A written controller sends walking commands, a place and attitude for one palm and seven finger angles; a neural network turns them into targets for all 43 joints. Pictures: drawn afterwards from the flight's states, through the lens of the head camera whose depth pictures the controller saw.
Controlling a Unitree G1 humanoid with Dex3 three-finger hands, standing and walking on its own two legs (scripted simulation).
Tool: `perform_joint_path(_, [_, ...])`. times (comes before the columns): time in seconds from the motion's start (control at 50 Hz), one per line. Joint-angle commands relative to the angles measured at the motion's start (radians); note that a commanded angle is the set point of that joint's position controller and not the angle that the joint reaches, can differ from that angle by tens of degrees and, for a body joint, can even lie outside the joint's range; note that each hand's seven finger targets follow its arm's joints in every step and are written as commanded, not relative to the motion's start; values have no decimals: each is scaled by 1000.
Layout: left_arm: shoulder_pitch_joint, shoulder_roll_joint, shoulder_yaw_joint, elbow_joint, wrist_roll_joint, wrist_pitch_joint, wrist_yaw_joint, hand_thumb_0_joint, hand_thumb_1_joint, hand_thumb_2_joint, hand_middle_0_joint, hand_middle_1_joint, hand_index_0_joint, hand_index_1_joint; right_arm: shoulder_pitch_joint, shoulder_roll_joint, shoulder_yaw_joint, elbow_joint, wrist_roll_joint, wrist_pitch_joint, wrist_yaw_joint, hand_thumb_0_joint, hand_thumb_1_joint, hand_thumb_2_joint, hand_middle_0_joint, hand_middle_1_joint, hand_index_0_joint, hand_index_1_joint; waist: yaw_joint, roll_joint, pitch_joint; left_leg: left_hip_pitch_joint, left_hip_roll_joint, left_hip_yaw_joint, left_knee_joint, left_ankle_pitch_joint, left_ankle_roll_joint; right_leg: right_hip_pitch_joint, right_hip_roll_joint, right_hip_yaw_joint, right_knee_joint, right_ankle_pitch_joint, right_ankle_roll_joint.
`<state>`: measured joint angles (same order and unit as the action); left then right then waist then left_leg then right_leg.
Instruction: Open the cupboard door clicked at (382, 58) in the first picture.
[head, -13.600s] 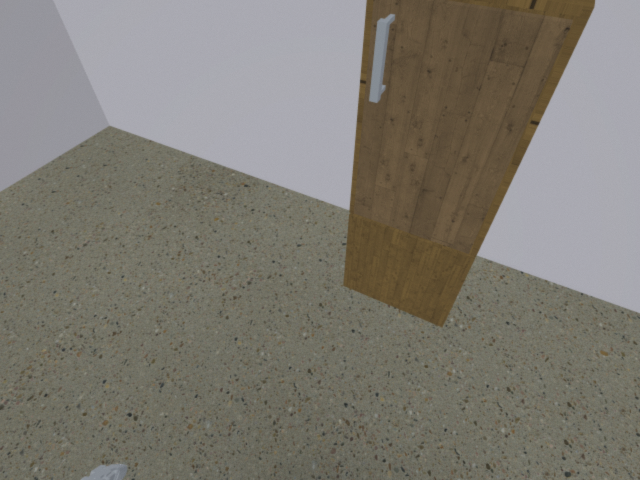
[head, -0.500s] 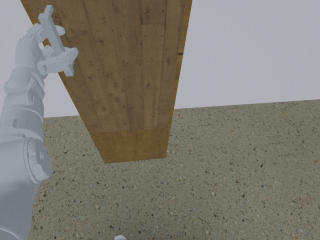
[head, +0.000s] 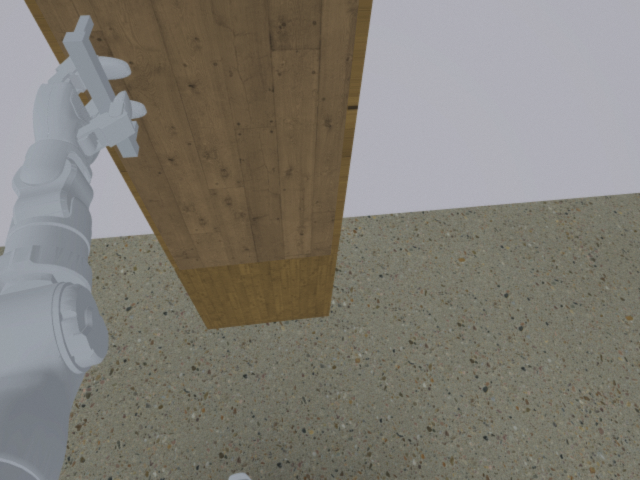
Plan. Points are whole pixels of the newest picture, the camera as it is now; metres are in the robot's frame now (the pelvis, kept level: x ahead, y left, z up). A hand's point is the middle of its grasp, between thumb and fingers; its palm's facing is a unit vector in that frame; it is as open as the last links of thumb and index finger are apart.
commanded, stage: pull the door open along its arc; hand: left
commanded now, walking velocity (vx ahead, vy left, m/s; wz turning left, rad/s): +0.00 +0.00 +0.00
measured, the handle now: (109, 92) +0.57 +0.21 +0.16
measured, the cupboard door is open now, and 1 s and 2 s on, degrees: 0 24 44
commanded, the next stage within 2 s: open thumb and fingers to let go in 1.50 s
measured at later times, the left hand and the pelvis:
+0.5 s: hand (160, 191) +0.40 +0.13 +0.17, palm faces +0.32 -0.94 +0.12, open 5.9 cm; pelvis +0.01 -0.01 +0.01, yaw +1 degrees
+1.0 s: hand (169, 184) +0.41 +0.12 +0.16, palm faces +0.48 -0.88 +0.00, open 5.5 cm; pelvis -0.01 -0.02 +0.01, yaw +3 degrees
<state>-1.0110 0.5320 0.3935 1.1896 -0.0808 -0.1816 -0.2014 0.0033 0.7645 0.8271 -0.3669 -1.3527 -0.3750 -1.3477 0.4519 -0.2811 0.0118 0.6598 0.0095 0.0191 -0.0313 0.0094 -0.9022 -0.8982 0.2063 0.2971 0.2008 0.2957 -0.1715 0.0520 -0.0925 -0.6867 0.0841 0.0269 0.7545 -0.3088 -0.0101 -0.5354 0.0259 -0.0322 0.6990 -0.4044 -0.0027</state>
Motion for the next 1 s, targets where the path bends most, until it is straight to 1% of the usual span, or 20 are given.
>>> perform_joint_path(0.0, [-323,223,30,-289,-48,-70,-20,0,900,900,-400,-1350,-400,-1350,80,-162,-62,-99,11,-16,-7,0,-900,-900,200,300,200,300,54,11,-414,413,-61,-27,-39,355,52,75,40,-6,-79,476,-2])
perform_joint_path(0.04, [-267,213,33,-370,-59,-57,-23,0,900,900,-400,-1350,-400,-1350,57,-158,-65,-118,17,-14,-6,0,-900,-900,200,300,200,300,75,40,-426,438,-65,-18,-44,381,52,104,40,-4,-81,511,-4])
perform_joint_path(0.26, [267,38,-7,-850,-151,88,8,0,900,900,-400,-1350,-400,-1350,-124,-117,-59,-226,49,-29,1,0,-900,-900,200,300,200,300,170,-53,-328,458,-80,23,-114,441,55,282,23,-11,-110,685,2])
perform_joint_path(0.28, [260,28,131,-929,-202,111,149,0,900,900,-400,-1350,-400,-1350,-163,-80,-54,-228,47,-42,3,0,-900,-900,200,300,200,300,242,-75,-310,425,-81,26,-115,451,45,302,24,-22,-124,652,3])
perform_joint_path(0.3, [311,-94,35,-963,-184,137,215,0,900,900,-400,-1350,-400,-1350,-188,-71,-48,-223,42,-50,10,0,-900,-900,200,300,200,300,218,-30,-292,448,-82,26,-133,442,35,293,24,-26,-123,638,1])
perform_joint_path(0.32, [347,-145,14,-1000,-171,158,275,0,900,900,-400,-1350,-400,-1350,-195,-70,-51,-213,40,-57,18,0,-900,-900,200,300,200,300,210,-70,-272,456,-78,24,-135,439,32,282,24,-35,-129,627,3])
perform_joint_path(0.36, [348,-226,-44,-1116,-126,185,386,0,900,900,-400,-1350,-400,-1350,-228,-60,-52,-204,27,-60,26,0,-900,-900,200,300,200,300,205,-61,-281,482,-76,24,-138,452,28,290,18,-34,-128,629,2])
perform_joint_path(0.38, [349,-257,-76,-1142,-101,200,442,0,900,900,-400,-1350,-400,-1350,-243,-56,-50,-198,18,-60,26,0,-900,-900,200,300,200,300,197,-88,-264,483,-75,20,-137,440,30,290,16,-33,-136,613,4])
perform_joint_path(0.46, [183,-367,-197,-1156,31,285,651,0,900,900,-400,-1350,-400,-1350,-303,-42,-42,-165,-16,-31,22,0,-900,-900,200,300,200,300,154,-48,-216,494,-75,5,-144,347,25,223,-1,-25,-157,477,-1])
perform_joint_path(0.48, [138,-376,-215,-1118,66,306,699,0,900,900,-400,-1350,-400,-1350,-306,-41,-40,-145,-27,-24,16,0,-900,-900,200,300,200,300,136,-98,-183,480,-73,-5,-144,313,29,207,-5,-22,-175,438,2])
perform_joint_path(0.52, [79,-442,-271,-1058,108,334,761,0,900,900,-400,-1350,-400,-1350,-328,-34,-36,-129,-34,-12,10,0,-900,-900,200,300,200,300,125,-102,-180,481,-77,-12,-153,272,26,189,-12,-16,-188,384,-2])
perform_joint_path(0.56, [31,-474,-307,-1034,112,326,771,0,900,900,-400,-1350,-400,-1350,-325,-28,-36,-120,-39,-3,3,0,-900,-900,200,300,200,300,119,-99,-206,496,-83,-13,-153,274,26,197,-15,-11,-188,394,-4])
perform_joint_path(0.58, [5,-468,-311,-1014,112,313,764,0,900,900,-400,-1350,-400,-1350,-314,-31,-40,-110,-44,2,-3,0,-900,-900,200,300,200,300,109,-137,-211,496,-85,-14,-149,274,31,204,-15,-6,-195,410,-1])
perform_joint_path(0.64, [-42,-482,-323,-952,93,273,725,0,900,900,-400,-1350,-400,-1350,-316,-19,-36,-101,-42,5,-14,0,-900,-900,200,300,200,300,112,-112,-218,494,-91,-13,-152,271,27,212,-19,-3,-189,426,-1])
perform_joint_path(0.72, [-94,-451,-304,-918,81,211,692,0,900,900,-400,-1350,-400,-1350,-308,-17,-36,-91,-40,-3,-23,0,-900,-900,200,300,200,300,114,-83,-231,487,-95,-12,-153,244,31,218,-22,6,-197,411,0])
perform_joint_path(0.78, [-101,-419,-271,-868,65,179,677,0,900,900,-400,-1350,-400,-1350,-294,-22,-37,-79,-38,-11,-28,0,-900,-900,200,300,200,300,116,-133,-227,468,-94,-19,-158,224,34,223,-20,7,-204,398,6])
perform_joint_path(0.82, [-132,-410,-262,-873,57,156,673,0,900,900,-400,-1350,-400,-1350,-290,-23,-39,-74,-36,-18,-28,0,-900,-900,200,300,200,300,121,-106,-242,466,-97,-15,-162,221,35,230,-20,9,-201,392,3])
perform_joint_path(0.88, [-86,-387,-232,-837,54,134,672,0,900,900,-400,-1350,-400,-1350,-271,-31,-48,-65,-36,-29,-26,0,-900,-900,200,300,200,300,135,-147,-258,455,-96,-14,-167,221,38,248,-16,8,-203,394,5])
perform_joint_path(0.92, [-60,-398,-238,-854,51,122,670,0,900,900,-400,-1350,-400,-1350,-270,-31,-51,-70,-33,-36,-22,0,-900,-900,200,300,200,300,145,-101,-258,455,-97,-4,-173,222,36,253,-15,8,-201,388,1])
perform_joint_path(0.98, [16,-400,-238,-876,52,110,669,0,900,900,-400,-1350,-400,-1350,-265,-39,-59,-76,-32,-49,-13,0,-900,-900,200,300,200,300,158,-133,-256,459,-94,2,-180,228,38,267,-11,1,-208,389,1])
